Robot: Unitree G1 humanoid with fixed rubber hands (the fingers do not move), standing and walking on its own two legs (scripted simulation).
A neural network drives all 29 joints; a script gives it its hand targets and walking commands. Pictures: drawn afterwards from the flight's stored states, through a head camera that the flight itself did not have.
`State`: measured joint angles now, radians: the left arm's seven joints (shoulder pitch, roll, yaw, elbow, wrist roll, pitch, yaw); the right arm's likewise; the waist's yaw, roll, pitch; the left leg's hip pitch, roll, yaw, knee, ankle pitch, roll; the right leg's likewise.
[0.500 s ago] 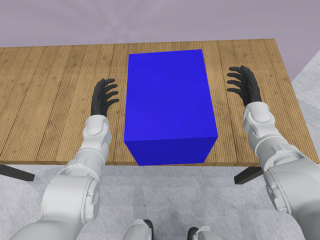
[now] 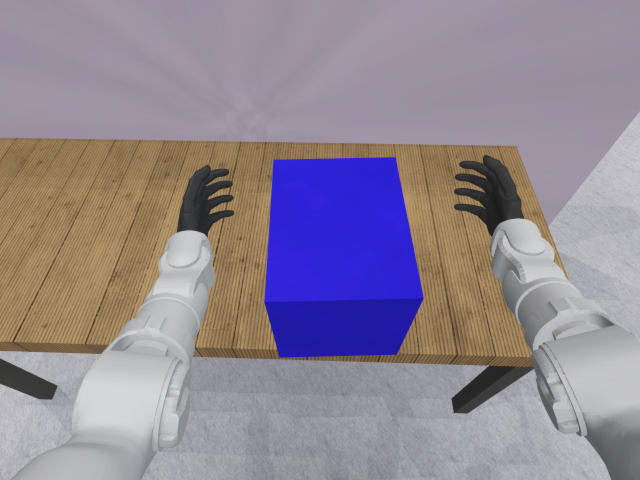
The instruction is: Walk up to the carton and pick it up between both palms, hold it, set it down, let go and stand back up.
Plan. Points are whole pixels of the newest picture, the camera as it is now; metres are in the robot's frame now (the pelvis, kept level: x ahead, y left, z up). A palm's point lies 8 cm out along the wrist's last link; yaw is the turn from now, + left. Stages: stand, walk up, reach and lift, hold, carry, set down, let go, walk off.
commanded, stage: set down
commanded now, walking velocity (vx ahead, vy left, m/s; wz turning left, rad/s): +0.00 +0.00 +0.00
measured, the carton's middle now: (336, 259) +0.46 +0.03 -0.07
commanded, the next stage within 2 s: none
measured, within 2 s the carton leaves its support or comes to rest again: neither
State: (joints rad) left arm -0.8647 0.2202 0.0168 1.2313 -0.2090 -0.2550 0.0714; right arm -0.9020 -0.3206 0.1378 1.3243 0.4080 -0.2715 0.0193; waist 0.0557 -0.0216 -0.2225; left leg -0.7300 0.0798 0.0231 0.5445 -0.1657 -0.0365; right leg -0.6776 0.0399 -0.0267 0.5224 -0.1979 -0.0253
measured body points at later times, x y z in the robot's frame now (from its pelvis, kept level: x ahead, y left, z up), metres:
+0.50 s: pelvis +0.00 +0.00 +0.01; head +0.05 +0.01 +0.46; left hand +0.35 +0.21 +0.01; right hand +0.37 -0.20 +0.02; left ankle +0.04 +0.14 -0.72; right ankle +0.01 -0.10 -0.72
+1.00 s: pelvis +0.02 +0.00 +0.01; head +0.04 +0.02 +0.46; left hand +0.28 +0.21 -0.02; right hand +0.29 -0.21 -0.02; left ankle +0.04 +0.14 -0.72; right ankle +0.01 -0.10 -0.72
